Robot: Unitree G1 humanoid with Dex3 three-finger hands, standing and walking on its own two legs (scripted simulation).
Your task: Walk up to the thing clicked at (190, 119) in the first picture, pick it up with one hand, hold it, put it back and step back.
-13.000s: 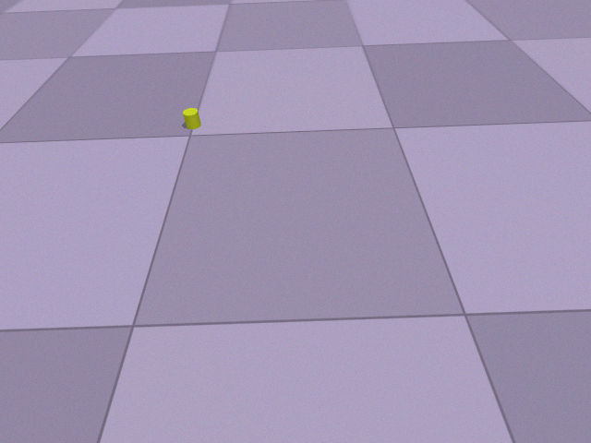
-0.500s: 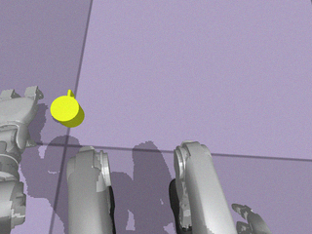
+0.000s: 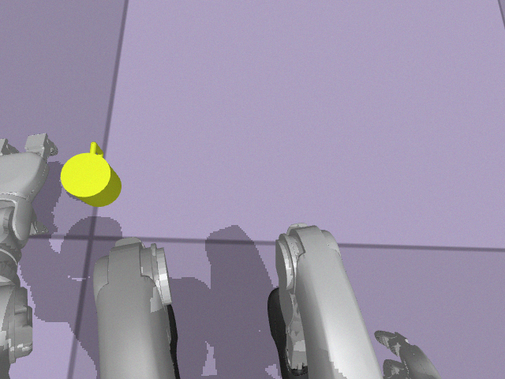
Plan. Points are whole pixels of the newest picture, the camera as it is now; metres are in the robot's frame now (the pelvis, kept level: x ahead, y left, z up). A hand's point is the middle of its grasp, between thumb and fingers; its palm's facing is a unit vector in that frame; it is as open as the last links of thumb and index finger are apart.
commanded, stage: rise first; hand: left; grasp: from above
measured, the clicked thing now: (94, 173) +0.49 +0.29 -0.29
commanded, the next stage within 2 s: approach in 1.52 s
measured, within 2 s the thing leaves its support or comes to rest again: neither
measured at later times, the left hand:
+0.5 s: hand (38, 188) +0.42 +0.34 -0.16, palm faces -0.43 -0.09 -0.90, open 14.1 cm
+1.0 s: hand (38, 183) +0.43 +0.34 -0.16, palm faces -0.43 -0.08 -0.90, open 14.2 cm
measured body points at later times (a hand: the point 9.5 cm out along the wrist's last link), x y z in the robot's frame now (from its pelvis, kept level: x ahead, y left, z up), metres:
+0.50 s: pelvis +0.00 +0.00 +0.00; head +0.23 +0.07 +0.38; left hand +0.44 +0.34 -0.11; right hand +0.08 -0.27 -0.12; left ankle +0.09 +0.14 -0.31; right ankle +0.09 -0.13 -0.31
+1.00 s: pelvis +0.00 +0.00 -0.01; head +0.23 +0.07 +0.37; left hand +0.45 +0.34 -0.11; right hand +0.07 -0.27 -0.12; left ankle +0.09 +0.14 -0.31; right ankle +0.09 -0.13 -0.31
